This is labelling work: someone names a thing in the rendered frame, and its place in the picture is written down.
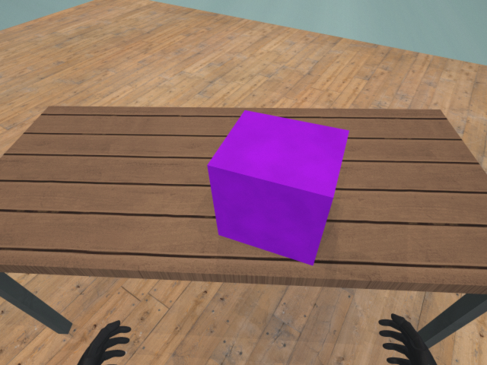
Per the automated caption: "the carton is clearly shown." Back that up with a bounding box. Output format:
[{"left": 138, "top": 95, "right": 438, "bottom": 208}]
[{"left": 207, "top": 110, "right": 349, "bottom": 266}]

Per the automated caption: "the right robot hand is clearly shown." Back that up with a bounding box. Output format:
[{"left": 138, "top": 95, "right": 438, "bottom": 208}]
[{"left": 378, "top": 313, "right": 437, "bottom": 365}]

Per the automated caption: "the table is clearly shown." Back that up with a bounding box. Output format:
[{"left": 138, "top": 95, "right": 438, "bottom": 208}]
[{"left": 0, "top": 106, "right": 487, "bottom": 348}]

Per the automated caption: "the left robot hand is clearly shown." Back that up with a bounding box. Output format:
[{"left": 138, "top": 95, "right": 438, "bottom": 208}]
[{"left": 77, "top": 320, "right": 131, "bottom": 365}]

